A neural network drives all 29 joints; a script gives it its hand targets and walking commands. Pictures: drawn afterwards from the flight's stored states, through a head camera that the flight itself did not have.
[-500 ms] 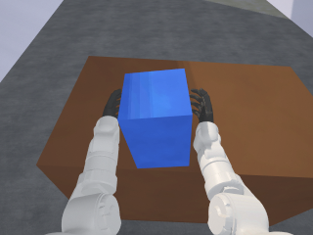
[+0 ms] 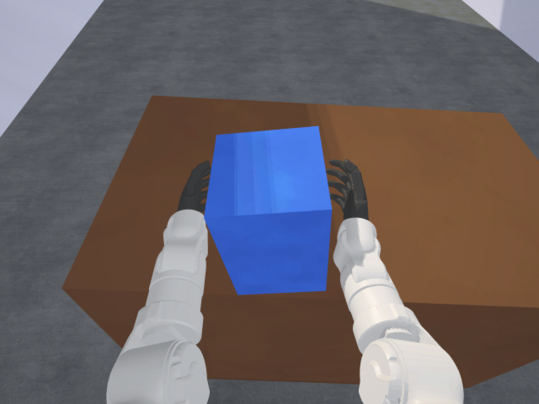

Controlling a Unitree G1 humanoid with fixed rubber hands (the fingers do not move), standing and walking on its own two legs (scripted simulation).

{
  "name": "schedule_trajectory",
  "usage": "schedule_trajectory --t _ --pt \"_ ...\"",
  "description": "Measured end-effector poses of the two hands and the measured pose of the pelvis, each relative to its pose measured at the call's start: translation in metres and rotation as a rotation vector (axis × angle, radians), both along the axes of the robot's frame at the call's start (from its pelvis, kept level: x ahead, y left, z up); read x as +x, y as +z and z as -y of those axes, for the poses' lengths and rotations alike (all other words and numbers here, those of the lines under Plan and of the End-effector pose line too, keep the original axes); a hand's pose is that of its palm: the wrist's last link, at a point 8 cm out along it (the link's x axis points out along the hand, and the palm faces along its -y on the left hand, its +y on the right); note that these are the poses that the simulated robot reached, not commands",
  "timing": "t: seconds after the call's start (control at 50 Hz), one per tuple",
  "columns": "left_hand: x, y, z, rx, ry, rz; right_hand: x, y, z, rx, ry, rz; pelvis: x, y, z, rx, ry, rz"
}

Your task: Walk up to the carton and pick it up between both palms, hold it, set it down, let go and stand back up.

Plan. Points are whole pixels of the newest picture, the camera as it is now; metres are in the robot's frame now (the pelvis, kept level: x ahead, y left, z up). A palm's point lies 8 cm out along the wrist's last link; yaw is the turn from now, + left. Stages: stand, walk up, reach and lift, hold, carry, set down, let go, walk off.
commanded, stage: set down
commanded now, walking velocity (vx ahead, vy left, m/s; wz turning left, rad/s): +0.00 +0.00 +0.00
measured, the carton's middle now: (274, 217) +0.39 -0.01 +0.04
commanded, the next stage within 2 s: none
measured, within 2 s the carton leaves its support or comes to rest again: rests again in 0.48 s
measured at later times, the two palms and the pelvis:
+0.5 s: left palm (199, 212) +0.38 +0.11 +0.07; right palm (358, 217) +0.37 -0.14 +0.07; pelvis +0.00 +0.00 +0.00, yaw -2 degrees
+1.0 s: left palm (206, 212) +0.39 +0.10 +0.06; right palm (361, 226) +0.36 -0.15 +0.05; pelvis +0.00 -0.01 +0.00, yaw -2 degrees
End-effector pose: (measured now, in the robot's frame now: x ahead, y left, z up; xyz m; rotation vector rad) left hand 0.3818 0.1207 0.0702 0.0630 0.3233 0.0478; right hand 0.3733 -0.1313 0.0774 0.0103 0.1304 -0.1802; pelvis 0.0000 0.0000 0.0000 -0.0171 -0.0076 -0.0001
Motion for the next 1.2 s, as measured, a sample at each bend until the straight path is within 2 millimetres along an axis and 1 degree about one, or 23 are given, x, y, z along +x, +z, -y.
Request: schedule_trajectory --t 0.24,0.46,0.6,0.74,1.2 --pt "-0.003 0.0 0.005 -0.019 -0.004 0.012 -0.007 -0.002 0.004 -0.002 -0.014 -0.001 -0.005 0.0 -0.003 0.0 -0.015 0.005" --pt "-0.001 -0.003 0.01 -0.031 -0.001 0.023 -0.007 -0.006 0.008 -0.01 -0.018 -0.015 -0.006 0.001 -0.001 0.004 -0.027 0.001" --pt "0.001 -0.007 0.015 -0.035 0.004 0.036 -0.005 -0.012 0.013 -0.019 -0.022 -0.027 -0.002 0.001 0.003 0.006 -0.032 -0.006" --pt "0.003 -0.009 0.021 -0.038 -0.009 0.057 -0.01 -0.022 0.018 -0.021 -0.036 -0.024 0.001 0.001 0.007 0.008 -0.036 -0.012" --pt "0.003 -0.013 0.021 -0.047 -0.003 0.098 -0.01 -0.025 0.018 -0.028 -0.041 0.007 -0.004 0.001 0.01 0.012 -0.047 -0.034"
